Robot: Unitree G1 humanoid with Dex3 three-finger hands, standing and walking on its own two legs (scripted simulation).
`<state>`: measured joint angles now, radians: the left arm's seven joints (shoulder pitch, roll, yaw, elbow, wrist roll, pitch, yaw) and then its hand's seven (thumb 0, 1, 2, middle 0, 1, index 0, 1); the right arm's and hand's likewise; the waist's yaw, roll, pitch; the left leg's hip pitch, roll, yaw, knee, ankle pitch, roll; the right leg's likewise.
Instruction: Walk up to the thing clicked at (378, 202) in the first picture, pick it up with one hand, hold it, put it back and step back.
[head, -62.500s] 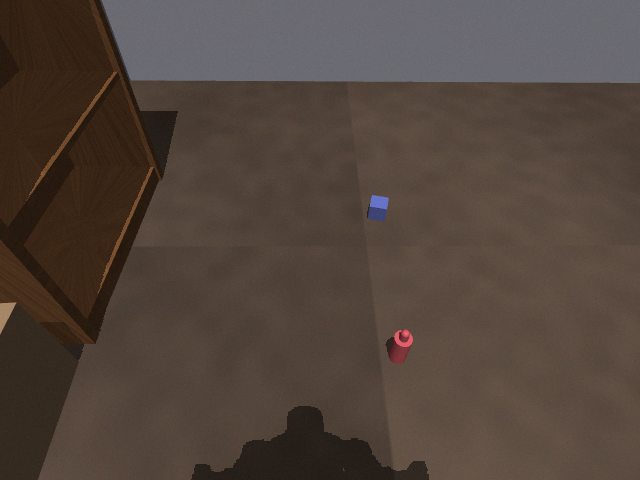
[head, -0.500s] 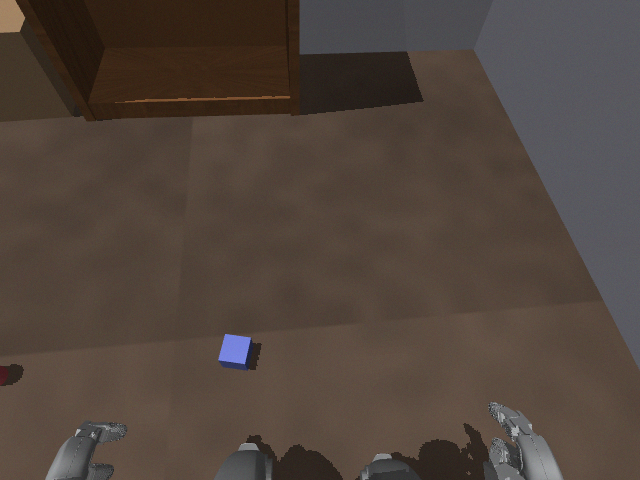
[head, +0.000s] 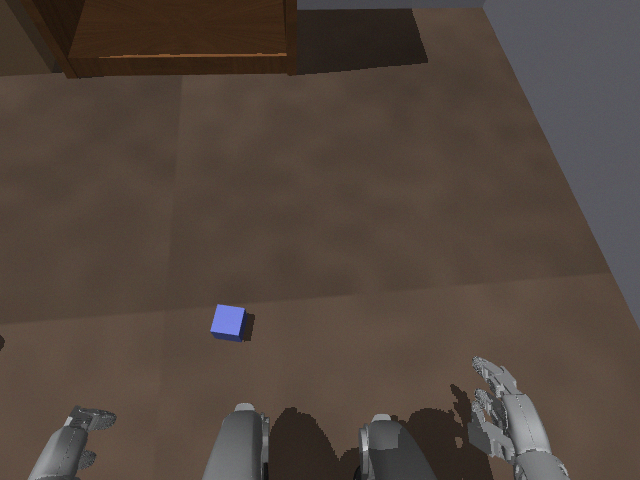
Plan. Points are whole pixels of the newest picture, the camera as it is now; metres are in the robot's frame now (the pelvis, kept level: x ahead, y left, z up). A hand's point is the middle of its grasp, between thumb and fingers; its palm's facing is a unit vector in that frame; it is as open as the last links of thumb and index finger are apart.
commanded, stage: rise first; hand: left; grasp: from above
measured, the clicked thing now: (229, 323) +0.47 +0.21 -0.62
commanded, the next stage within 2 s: none
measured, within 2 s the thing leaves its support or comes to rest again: neither
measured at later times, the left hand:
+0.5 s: hand (162, 383) +0.28 +0.28 -0.34, palm faces -0.50 -0.37 -0.78, open 13.9 cm
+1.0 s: hand (181, 352) +0.36 +0.27 -0.43, palm faces -0.51 -0.09 -0.86, open 14.0 cm
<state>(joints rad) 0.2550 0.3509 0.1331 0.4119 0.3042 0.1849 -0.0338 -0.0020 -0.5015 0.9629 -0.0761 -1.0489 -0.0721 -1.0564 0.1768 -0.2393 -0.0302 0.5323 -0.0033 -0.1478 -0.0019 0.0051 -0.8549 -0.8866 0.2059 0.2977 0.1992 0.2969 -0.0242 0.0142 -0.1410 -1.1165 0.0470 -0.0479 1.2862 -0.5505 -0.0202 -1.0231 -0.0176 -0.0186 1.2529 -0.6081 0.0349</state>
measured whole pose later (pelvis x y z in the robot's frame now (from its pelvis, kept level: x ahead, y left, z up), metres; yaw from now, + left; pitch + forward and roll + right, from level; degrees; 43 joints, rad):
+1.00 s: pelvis -0.09 +0.00 -0.29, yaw -7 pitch +33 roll -8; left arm -0.75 0.73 0.11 1.17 1.13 -0.34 0.17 0.00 -0.46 0.99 -0.06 -0.98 -0.07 -0.97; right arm 0.14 -0.27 -0.01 0.74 -0.08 0.00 0.09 0.00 -0.86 -0.88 0.20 0.30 0.20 0.30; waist -0.13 -0.01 -0.09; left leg -2.23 0.03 -0.16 2.26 -0.61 -0.03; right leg -2.10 0.04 -0.04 2.22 -0.71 0.05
